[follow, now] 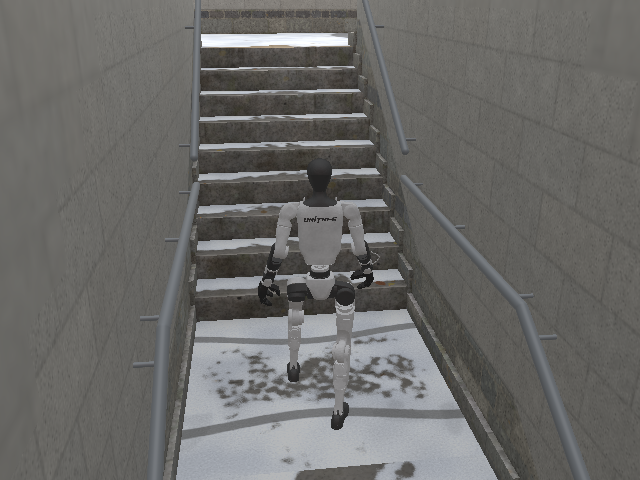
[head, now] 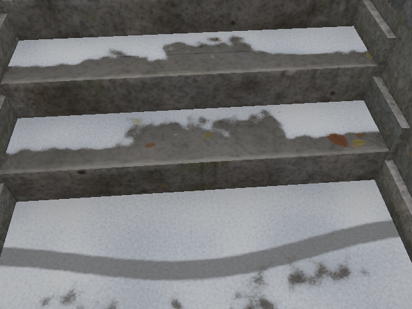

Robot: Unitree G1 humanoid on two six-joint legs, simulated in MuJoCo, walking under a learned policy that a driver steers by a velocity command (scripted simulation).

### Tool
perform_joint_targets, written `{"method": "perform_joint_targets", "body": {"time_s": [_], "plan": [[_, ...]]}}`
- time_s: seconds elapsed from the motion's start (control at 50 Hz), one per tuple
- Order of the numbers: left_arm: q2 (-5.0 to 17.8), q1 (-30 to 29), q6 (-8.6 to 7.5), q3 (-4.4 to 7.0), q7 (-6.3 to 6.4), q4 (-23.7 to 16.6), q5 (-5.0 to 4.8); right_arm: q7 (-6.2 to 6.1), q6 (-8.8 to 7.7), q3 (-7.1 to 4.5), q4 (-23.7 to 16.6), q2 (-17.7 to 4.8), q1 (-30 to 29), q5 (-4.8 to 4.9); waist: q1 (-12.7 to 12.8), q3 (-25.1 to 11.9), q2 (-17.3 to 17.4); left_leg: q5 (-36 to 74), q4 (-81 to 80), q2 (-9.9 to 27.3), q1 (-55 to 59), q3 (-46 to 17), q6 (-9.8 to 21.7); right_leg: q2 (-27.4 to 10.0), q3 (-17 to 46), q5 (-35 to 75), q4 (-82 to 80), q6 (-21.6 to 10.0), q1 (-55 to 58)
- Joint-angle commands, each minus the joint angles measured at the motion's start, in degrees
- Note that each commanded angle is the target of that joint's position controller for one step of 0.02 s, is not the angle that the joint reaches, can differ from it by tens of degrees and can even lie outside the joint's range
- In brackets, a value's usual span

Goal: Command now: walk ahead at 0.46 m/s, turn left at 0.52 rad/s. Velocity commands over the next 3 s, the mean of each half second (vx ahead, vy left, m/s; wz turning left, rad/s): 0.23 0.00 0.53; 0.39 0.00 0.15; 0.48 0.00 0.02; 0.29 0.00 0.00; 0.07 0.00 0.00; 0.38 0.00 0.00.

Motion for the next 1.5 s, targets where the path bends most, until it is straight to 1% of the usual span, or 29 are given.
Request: {"method": "perform_joint_targets", "body": {"time_s": [0.02,0.08,0.1,0.12,0.14,0.16,0.2,0.22,0.34,0.44,0.54,0.6,0.64,0.66,0.7,0.78,0.86,0.96,1.02,1.04,1.06,1.08,1.1,1.12,1.18,1.28,1.38,1.46,1.5], "plan": [[10.79,-0.75,0.46,2.88,0.27,-2.38,-0.62,1.16,-1.13,-0.57,-7.24,-3.13,-7.60,0.03,0.43,5.94,-5.87,-5.79,-4.63,-1.94,-1.46,5.41,2.75,-16.69,2.05,43.44,2.73,-6.80,0.33],[12.99,-4.13,1.41,3.32,0.87,-3.39,-2.13,0.23,-1.33,-3.69,-4.51,-9.17,9.37,-0.27,-8.89,-4.65,-7.93,-3.96,-11.39,-9.73,22.11,8.89,6.96,-13.50,0.62,65.22,26.44,-3.09,-2.92],[11.20,-4.00,0.68,2.67,0.74,-4.48,-1.77,-1.21,-1.02,-5.34,-3.30,-13.57,15.94,-0.52,-12.16,-9.19,-3.26,10.15,-13.65,-6.12,37.94,1.15,9.65,-10.07,0.97,46.40,42.85,0.48,-15.02],[1.43,2.20,-0.49,0.00,-0.25,-6.43,2.33,-2.27,-0.85,-5.60,-4.00,-19.62,14.06,-1.43,-3.89,-14.35,14.32,42.89,-5.71,8.78,56.65,-19.50,17.22,-0.10,4.89,-20.23,64.92,3.87,-37.61],[5.87,4.47,-1.92,-0.28,-1.13,-6.53,0.45,-1.68,-1.37,-5.11,-7.10,-18.23,14.61,-2.05,-6.56,-31.46,8.60,32.18,-13.16,17.48,63.72,-39.71,27.18,2.80,19.30,-22.34,75.48,4.15,-42.27],[9.58,-4.13,-2.12,0.67,-1.07,-7.83,-1.70,-1.45,-1.27,-4.56,-7.52,-15.08,12.83,-1.69,-9.19,-26.67,1.98,27.54,-16.85,14.39,58.79,-33.33,23.74,-0.04,21.24,-16.11,74.42,3.17,-44.24],[8.62,-8.38,-1.25,0.36,0.39,-8.96,-0.38,-1.86,-0.99,-3.07,-7.99,-10.02,5.77,0.75,-5.19,-11.96,-3.45,21.24,-19.62,9.22,41.45,-22.98,18.61,-4.04,19.13,-7.24,65.90,3.06,-45.91],[9.21,-7.64,-0.32,0.73,0.79,-9.18,0.02,-2.21,-0.74,-2.83,-8.43,-9.46,3.96,0.15,-3.13,-9.63,-2.44,21.56,-21.19,7.99,34.24,-20.78,18.02,-4.82,19.42,-5.50,63.53,3.19,-42.54],[6.17,-7.63,1.96,-0.08,1.61,-9.04,0.90,-3.98,0.34,-3.39,-7.87,-11.80,3.44,-0.70,-1.18,-10.14,0.46,28.41,-20.69,3.36,25.24,-14.64,15.22,-2.90,17.99,0.91,47.81,5.60,-38.69],[6.25,-12.71,2.79,-0.20,0.91,-10.00,0.05,-5.40,2.58,-3.05,-7.97,-11.45,2.95,-0.31,-3.37,-10.29,3.75,-4.46,-22.39,2.16,25.44,-18.20,11.70,-2.61,18.89,8.40,36.61,6.01,-37.84],[6.51,-16.81,0.26,-0.08,-0.73,-11.91,-0.16,-4.09,1.19,-2.20,-6.28,-10.41,6.83,-0.90,-6.63,-4.95,6.48,-23.73,-23.57,4.19,26.43,-23.94,12.51,-1.72,17.59,4.83,23.73,2.81,-34.07],[6.25,-11.89,-1.22,0.33,-1.69,-10.61,-0.39,-3.58,0.93,-1.48,-6.36,-9.66,5.99,-0.80,-3.24,-3.61,5.98,-23.27,-20.44,1.85,24.12,-24.27,10.57,-0.38,15.39,6.46,12.00,-0.37,-22.48],[10.55,-4.23,-2.03,1.46,-1.17,-8.71,0.76,-3.75,-0.16,-0.04,-7.76,-4.83,4.68,-0.97,-0.82,-6.14,-1.50,-23.11,-7.43,-4.46,14.18,-16.50,5.67,-10.25,26.07,7.12,9.73,-5.37,-7.88],[14.42,0.41,-1.82,2.97,-1.46,-6.70,1.01,-3.82,-1.10,0.05,-9.91,-4.90,4.01,-0.39,-0.94,-5.07,-16.27,-28.62,3.65,-10.96,2.96,-6.29,2.46,-17.49,42.24,-0.17,3.99,-12.42,-2.55],[10.21,3.65,-1.98,2.08,-1.45,-6.15,-0.63,-3.31,-2.31,-1.44,-10.17,-10.97,0.13,-0.08,2.05,0.32,-11.57,-31.72,18.43,-6.37,-9.95,-6.53,0.71,-21.38,48.10,-2.70,1.91,-15.92,0.33],[7.64,0.79,-1.36,0.77,-0.83,-6.34,-0.02,-1.91,-2.88,-0.70,-9.74,-6.83,-1.69,-0.52,0.10,0.98,-7.84,-19.03,16.20,-2.12,-7.12,-2.79,-0.26,-14.95,33.92,12.37,-0.03,-11.41,-4.63],[10.18,0.35,-0.62,1.03,-1.29,-4.87,-1.27,-1.36,-2.65,0.51,-10.26,-3.13,-5.74,-0.68,0.91,0.51,-9.31,-11.11,1.22,-3.48,4.61,1.97,-1.74,-10.81,24.13,18.23,-1.73,-10.04,-11.96],[11.91,2.41,-0.63,1.28,-1.84,-2.50,-2.46,-1.06,-3.12,-0.04,-11.43,-5.19,-9.44,0.57,1.95,2.83,-11.07,-8.41,-10.10,-3.92,10.78,2.08,-0.32,-13.82,25.17,14.91,-1.91,-10.18,-11.15],[13.27,2.02,-0.20,1.61,-1.53,-1.78,-2.24,-1.60,-3.64,-1.20,-9.77,-8.08,-3.47,0.44,-2.52,0.68,-10.20,-9.59,-15.49,-5.60,22.34,3.89,2.36,-13.11,22.61,24.55,5.12,-8.03,-10.76],[12.07,2.40,-0.41,1.25,-1.57,-1.70,-2.02,-2.21,-3.45,-2.28,-7.82,-9.96,2.70,-0.17,-5.21,-3.67,-8.02,-8.84,-15.94,-6.00,32.59,3.77,3.86,-10.70,19.76,32.24,13.19,-6.63,-13.44],[9.46,0.50,-0.95,0.11,-1.52,-3.47,-0.76,-3.00,-3.36,-3.41,-6.72,-13.56,12.62,-1.12,-10.48,-10.19,-3.05,-10.82,-15.54,2.35,46.95,-5.92,7.00,-7.62,17.33,26.43,29.31,-4.32,-22.78],[4.52,4.48,-1.93,-1.38,-1.29,-6.02,-0.92,-2.76,-3.14,-4.30,-5.89,-18.81,17.38,-2.72,-8.61,-17.35,15.38,-22.90,-22.17,15.42,61.36,-32.07,15.82,1.14,14.50,-1.21,49.76,-0.36,-42.37],[9.04,2.48,-2.38,-0.43,-1.43,-5.78,-1.54,-2.17,-3.20,-3.23,-5.88,-14.38,16.40,-1.50,-9.03,-16.53,13.38,-28.38,-27.54,16.28,59.72,-40.17,17.29,-0.09,20.10,-11.58,57.82,0.02,-49.39],[11.26,-1.24,-2.53,0.17,-1.85,-6.81,-2.41,-2.20,-3.29,-2.31,-6.41,-11.79,12.55,-0.89,-8.21,-9.62,9.34,-27.13,-27.32,15.18,54.06,-32.11,15.96,-3.39,19.42,-7.50,59.69,-0.73,-52.89],[8.80,-4.86,-2.18,-0.51,-1.94,-7.43,-0.14,-2.39,-3.42,-1.11,-6.85,-9.11,6.02,-1.94,-3.67,-2.13,2.07,-11.66,-31.71,10.02,36.95,-19.91,13.85,-7.82,18.06,1.86,52.62,-0.56,-45.84],[6.32,-6.31,-0.79,-1.18,-1.39,-8.25,1.29,-2.45,-4.00,-1.34,-3.34,-10.55,6.41,-1.00,-1.16,-1.38,1.15,7.93,-33.56,7.32,30.10,-8.46,13.69,-7.41,16.11,9.29,45.15,2.61,-43.16],[3.30,-14.68,-1.52,-2.55,-2.36,-9.70,0.11,-3.73,-2.47,-1.61,-0.13,-12.33,10.41,-0.78,-4.62,-1.58,3.00,4.52,-31.83,4.81,30.96,-2.77,10.64,-3.74,12.90,19.48,28.14,3.17,-36.12],[5.70,-18.52,-1.84,-2.13,-3.51,-11.29,-0.25,-3.67,-1.41,-1.48,1.16,-13.15,11.52,-0.16,-5.31,0.62,2.77,3.82,-27.17,9.04,36.64,-7.13,10.10,-2.76,13.50,11.87,23.70,0.37,-37.19],[6.67,-14.25,-1.96,-1.56,-3.62,-10.49,0.81,-4.22,-0.69,-1.33,1.01,-13.84,9.71,-0.25,-1.90,-2.11,3.40,18.36,-18.12,7.86,37.88,-5.61,8.19,0.30,10.67,8.20,17.87,-2.66,-29.57]]}}
Next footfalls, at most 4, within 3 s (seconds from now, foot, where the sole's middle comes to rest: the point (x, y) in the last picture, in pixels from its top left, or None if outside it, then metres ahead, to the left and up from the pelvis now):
0.10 left None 0.24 0.12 -0.77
0.62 right None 0.35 -0.08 -0.77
1.04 left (146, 307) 0.50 0.25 -0.77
1.54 right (191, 226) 0.79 0.13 -0.77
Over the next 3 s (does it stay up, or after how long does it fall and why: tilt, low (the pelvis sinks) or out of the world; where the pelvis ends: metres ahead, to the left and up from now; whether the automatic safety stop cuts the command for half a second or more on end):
stays up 0.89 0.31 0.04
